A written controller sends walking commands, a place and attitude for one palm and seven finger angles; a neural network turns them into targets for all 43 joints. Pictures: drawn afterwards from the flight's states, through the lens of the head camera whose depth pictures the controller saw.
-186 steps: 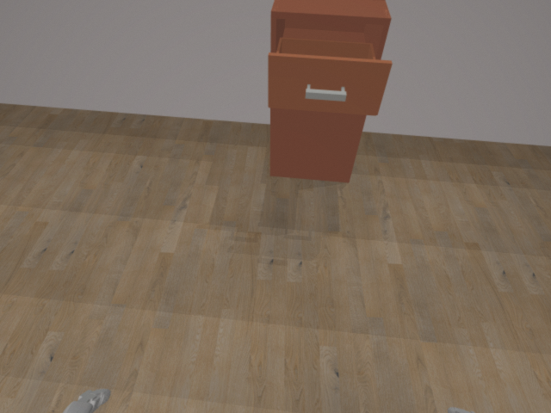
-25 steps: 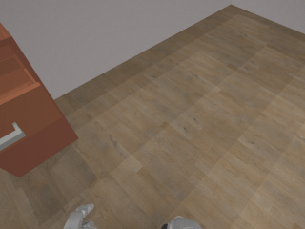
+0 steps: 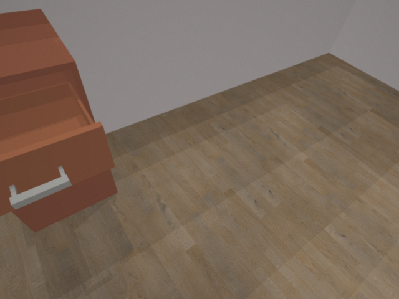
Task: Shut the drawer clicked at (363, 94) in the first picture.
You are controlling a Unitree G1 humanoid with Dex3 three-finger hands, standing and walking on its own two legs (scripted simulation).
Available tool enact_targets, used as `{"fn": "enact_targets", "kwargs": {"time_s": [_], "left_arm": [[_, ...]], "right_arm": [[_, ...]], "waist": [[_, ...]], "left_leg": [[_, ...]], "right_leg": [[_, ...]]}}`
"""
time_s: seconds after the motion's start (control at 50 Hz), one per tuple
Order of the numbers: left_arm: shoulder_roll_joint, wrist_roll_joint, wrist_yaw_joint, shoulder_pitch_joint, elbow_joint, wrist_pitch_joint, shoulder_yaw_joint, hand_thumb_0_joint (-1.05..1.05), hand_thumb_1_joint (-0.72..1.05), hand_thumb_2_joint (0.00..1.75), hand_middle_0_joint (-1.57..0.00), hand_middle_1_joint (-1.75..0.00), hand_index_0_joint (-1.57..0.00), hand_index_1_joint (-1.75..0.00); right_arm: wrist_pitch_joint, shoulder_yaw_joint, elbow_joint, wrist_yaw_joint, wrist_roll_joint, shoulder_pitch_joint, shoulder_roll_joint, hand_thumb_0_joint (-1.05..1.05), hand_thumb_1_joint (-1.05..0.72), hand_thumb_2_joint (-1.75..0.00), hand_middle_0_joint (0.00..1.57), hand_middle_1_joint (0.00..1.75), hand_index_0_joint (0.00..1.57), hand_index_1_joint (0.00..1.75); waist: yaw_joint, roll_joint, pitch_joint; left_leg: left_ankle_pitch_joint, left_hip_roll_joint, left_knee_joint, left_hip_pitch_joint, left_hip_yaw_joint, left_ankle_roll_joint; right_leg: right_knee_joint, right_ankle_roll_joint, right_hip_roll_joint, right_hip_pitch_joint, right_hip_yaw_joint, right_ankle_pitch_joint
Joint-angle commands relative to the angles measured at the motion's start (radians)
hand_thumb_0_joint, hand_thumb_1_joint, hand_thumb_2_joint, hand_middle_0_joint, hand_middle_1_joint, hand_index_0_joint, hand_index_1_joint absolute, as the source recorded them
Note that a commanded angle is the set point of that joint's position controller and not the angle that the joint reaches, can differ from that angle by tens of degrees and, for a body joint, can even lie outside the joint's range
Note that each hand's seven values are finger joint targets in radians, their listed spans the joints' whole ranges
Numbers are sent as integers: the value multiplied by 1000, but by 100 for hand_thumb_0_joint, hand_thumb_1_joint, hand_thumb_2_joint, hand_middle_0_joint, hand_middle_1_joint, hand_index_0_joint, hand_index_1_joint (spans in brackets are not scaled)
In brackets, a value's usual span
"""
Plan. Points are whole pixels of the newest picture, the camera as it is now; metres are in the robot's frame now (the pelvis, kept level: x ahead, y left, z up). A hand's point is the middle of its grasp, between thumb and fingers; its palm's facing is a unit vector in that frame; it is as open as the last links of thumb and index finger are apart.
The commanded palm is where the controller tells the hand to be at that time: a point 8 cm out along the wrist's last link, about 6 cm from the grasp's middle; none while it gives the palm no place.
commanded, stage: turn to face it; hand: left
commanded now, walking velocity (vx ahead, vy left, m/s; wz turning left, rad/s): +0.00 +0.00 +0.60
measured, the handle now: (40, 185) +0.37 +0.41 -0.08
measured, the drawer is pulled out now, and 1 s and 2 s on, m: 0.29 0.29 0.29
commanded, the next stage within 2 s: take the last steps up to it in 0.98 s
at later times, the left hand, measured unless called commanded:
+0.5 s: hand out of the picture +0.03 +0.16 -0.13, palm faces +0.30 -0.90 -0.30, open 7.4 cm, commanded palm none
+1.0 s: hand out of the picture -0.16 +0.17 -0.18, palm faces +0.57 -0.79 -0.25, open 7.4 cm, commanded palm none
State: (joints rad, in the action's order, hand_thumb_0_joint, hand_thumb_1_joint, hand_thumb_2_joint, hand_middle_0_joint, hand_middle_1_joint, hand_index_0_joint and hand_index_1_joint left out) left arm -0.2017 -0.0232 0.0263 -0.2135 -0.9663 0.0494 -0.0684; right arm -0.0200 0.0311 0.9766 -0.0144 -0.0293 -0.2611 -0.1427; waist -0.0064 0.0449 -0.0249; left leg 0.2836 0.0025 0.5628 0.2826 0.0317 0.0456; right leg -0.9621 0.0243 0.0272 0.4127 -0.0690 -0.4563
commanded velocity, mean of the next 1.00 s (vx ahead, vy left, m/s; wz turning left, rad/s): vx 0.00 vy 0.00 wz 0.47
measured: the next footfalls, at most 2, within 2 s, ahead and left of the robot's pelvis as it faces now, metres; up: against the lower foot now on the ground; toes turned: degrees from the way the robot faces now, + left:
right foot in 0.36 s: +0.03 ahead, -0.15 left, +0.00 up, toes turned +12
left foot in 0.84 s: -0.05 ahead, +0.07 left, +0.00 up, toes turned +35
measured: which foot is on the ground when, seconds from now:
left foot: down 0.00-0.36, up 0.38-0.82, down 0.84-1.00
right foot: up 0.00-0.34, down 0.36-0.84, up 0.86-1.00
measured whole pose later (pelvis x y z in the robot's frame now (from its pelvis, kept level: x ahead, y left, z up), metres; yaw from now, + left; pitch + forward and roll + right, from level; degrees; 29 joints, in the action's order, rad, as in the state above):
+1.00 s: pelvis -0.04 -0.02 +0.00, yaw +32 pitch -1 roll -2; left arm -0.28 -0.02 0.03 -0.28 -0.99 0.07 -0.07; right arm -0.02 0.03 0.90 0.00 -0.01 -0.10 -0.19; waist 0.05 0.05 -0.10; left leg 0.29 -0.01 0.53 0.22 0.06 0.07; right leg -1.12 0.07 0.11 0.44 -0.05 -0.46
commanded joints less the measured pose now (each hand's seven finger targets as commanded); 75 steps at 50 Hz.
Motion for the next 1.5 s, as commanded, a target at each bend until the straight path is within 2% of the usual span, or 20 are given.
{"fn": "enact_targets", "kwargs": {"time_s": [0.0, 0.16, 0.3, 0.32, 0.34, 0.36, 0.42, 0.46, 0.7, 0.78, 0.8, 0.82, 0.84, 0.86, 0.92, 1.0, 1.28, 1.42, 1.44, 1.48], "left_arm": [[-76, 8, -7, 3, 75, -27, -30, 0, 90, 90, -20, -30, -20, -30], [-74, 17, -3, 74, 109, -24, -26, 0, 90, 90, -20, -30, -20, -30], [-114, 25, 8, -76, 93, -41, -33, 0, 90, 90, -20, -30, -20, -30], [-180, 14, 14, -106, 91, -51, -46, 0, 90, 90, -20, -30, -20, -30], [-276, -2, 18, -94, 109, -54, -59, 0, 90, 90, -20, -30, -20, -30], [-266, 7, 19, -59, 128, -46, -50, 0, 90, 90, -20, -30, -20, -30], [-169, 9, 12, 64, 155, -53, -25, 0, 90, 90, -20, -30, -20, -30], [-145, 8, 10, 38, 150, -62, -15, 0, 90, 90, -20, -30, -20, -30], [-206, -9, 10, -147, 105, -54, -28, 0, 90, 90, -20, -30, -20, -30], [-218, -3, 6, -121, 86, -50, -37, 0, 90, 90, -20, -30, -20, -30], [-209, 7, 3, -108, 89, -48, -35, 0, 90, 90, -20, -30, -20, -30], [-144, 17, -6, -104, 123, -46, -25, 0, 90, 90, -20, -30, -20, -30], [-112, 13, 1, -67, 145, -36, -1, 0, 90, 90, -20, -30, -20, -30], [-140, 9, 8, -58, 141, -25, -5, 0, 90, 90, -20, -30, -20, -30], [-138, 5, 1, -38, 77, -14, -13, 0, 90, 90, -20, -30, -20, -30], [-128, 6, -6, -101, 37, -7, -15, 0, 90, 90, -20, -30, -20, -30], [-71, -4, -30, 66, 49, -40, 12, 0, 90, 90, -20, -30, -20, -30], [-32, 1, -33, -96, -26, -64, 6, 0, 90, 90, -20, -30, -20, -30], [-56, -1, -27, -145, -48, -73, 0, 0, 90, 90, -20, -30, -20, -30], [-177, -2, -11, -280, -76, -80, -24, 0, 90, 90, -20, -30, -20, -30]], "right_arm": [[22, 47, -70, -17, 7, -15, -213, 0, -90, -90, 20, 30, 20, 30], [7, 78, -65, -10, 6, -62, -251, 0, -90, -90, 20, 30, 20, 30], [-12, 94, -112, 4, 14, 49, -260, 0, -90, -90, 20, 30, 20, 30], [-13, 89, -121, 10, 24, 36, -206, 0, -90, -90, 20, 30, 20, 30], [-12, 79, -148, 9, 21, 36, -146, 0, -90, -90, 20, 30, 20, 30], [-14, 94, -149, 9, 6, 63, -205, 0, -90, -90, 20, 30, 20, 30], [-36, 93, -104, 30, 2, 52, -197, 0, -90, -90, 20, 30, 20, 30], [-35, 87, -97, 39, 5, 39, -182, 0, -90, -90, 20, 30, 20, 30], [-29, 42, -153, 38, 14, 231, -150, 0, -90, -90, 20, 30, 20, 30], [-9, 40, -134, 30, 16, 135, -167, 0, -90, -90, 20, 30, 20, 30], [2, 50, -113, 28, 12, 55, -211, 0, -90, -90, 20, 30, 20, 30], [16, 79, -106, 21, 5, -13, -329, 0, -90, -90, 20, 30, 20, 30], [7, 86, -92, 11, 22, -56, -384, 0, -90, -90, 20, 30, 20, 30], [-2, 74, -88, 9, 21, -44, -357, 0, -90, -90, 20, 30, 20, 30], [9, 48, -104, -10, 15, 75, -268, 0, -90, -90, 20, 30, 20, 30], [21, 40, -99, -8, 23, 88, -236, 0, -90, -90, 20, 30, 20, 30], [51, 49, 22, -17, -1, -141, -193, 0, -90, -90, 20, 30, 20, 30], [48, 46, 66, -12, 2, -111, -182, 0, -90, -90, 20, 30, 20, 30], [51, 41, 74, -9, 8, -120, -150, 0, -90, -90, 20, 30, 20, 30], [58, 21, 26, -2, 11, -54, -87, 0, -90, -90, 20, 30, 20, 30]], "waist": [[6, -169, 50], [-43, -198, 97], [34, -191, 135], [48, -11, 148], [53, 286, 101], [47, 193, 71], [-21, 142, -49], [-24, 121, -49], [68, 162, 19], [20, 161, 88], [-27, 78, 141], [-63, -241, 201], [-73, -323, 208], [-61, -211, 185], [-15, -204, 52], [20, -170, 44], [-55, -129, -67], [26, -98, -41], [44, -27, -34], [109, 279, -63]], "left_leg": [[-418, 236, -251, -132, -280, 115], [-433, 215, -212, -208, -384, 139], [-276, 114, -107, 40, -417, 56], [-62, 33, 21, 209, -330, -11], [282, -107, 289, 400, -107, -99], [301, -47, 473, 335, -140, -85], [123, 3, 666, 327, -105, -100], [68, 7, 682, 334, -66, -116], [164, 24, 297, 198, 48, -108], [21, -10, -26, -35, 84, -71], [-170, 37, -166, -212, 45, -50], [-571, 307, -180, -434, -283, 59], [-993, 438, -160, -417, -398, 179], [-920, 429, -137, -366, -275, 198], [-777, 284, -194, -212, -201, 132], [-629, 211, -245, -180, -138, 94], [198, 276, -430, -172, -393, 164], [239, 192, -295, 44, -270, 88], [237, 140, -187, 135, -217, 53], [303, -10, 245, 426, 16, -17]], "right_leg": [[-157, 35, 33, 137, 77, 70], [76, 60, 2, 93, 76, 7], [555, 34, -21, -306, 65, 226], [689, -5, 138, -473, 198, 204], [738, -111, 425, -483, 482, 249], [720, -162, 478, -292, 441, 293], [684, -124, 293, -177, 204, 351], [643, -113, 259, -219, 101, 504], [546, -154, 324, -374, 13, 804], [400, -96, 299, -341, -48, 832], [246, -48, 280, -251, -87, 726], [20, 32, 138, 44, -118, 146], [-117, 54, 84, 145, -14, -219], [-162, 36, 112, 114, 42, -192], [-227, 54, 100, 125, 75, -11], [-214, 66, 78, 87, 56, 116], [155, 13, 59, 104, 68, 56], [517, -13, -10, -298, 2, 182], [602, -25, 28, -421, 53, 156], [841, -176, 360, -516, 524, -214]]}}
